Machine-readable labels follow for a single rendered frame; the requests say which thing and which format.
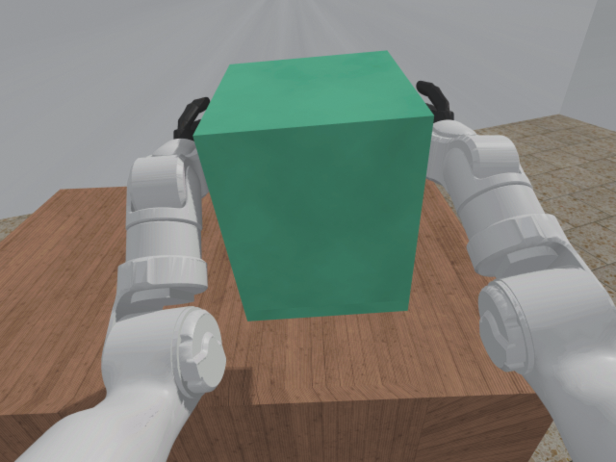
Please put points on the robot right forearm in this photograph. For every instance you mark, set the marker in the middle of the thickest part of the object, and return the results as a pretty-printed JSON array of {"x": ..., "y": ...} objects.
[{"x": 508, "y": 230}]

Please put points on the carton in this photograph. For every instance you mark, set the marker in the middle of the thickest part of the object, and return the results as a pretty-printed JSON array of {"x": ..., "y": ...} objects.
[{"x": 316, "y": 168}]

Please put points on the robot left forearm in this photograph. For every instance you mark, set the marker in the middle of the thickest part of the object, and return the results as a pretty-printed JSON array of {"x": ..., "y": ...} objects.
[{"x": 164, "y": 263}]

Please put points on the robot left upper arm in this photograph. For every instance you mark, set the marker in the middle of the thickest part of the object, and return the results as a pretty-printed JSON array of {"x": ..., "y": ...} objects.
[{"x": 156, "y": 367}]

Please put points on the robot right hand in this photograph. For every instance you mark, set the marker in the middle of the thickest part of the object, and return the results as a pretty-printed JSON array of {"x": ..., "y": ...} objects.
[{"x": 441, "y": 105}]

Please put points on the robot left hand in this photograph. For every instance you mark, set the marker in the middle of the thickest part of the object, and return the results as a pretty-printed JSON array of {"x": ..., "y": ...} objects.
[{"x": 187, "y": 123}]

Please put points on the robot right upper arm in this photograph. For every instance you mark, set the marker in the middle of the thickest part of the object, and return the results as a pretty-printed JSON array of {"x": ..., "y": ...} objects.
[{"x": 557, "y": 328}]

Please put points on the pedestal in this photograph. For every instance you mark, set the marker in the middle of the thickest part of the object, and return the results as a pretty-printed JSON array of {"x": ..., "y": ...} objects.
[{"x": 406, "y": 386}]

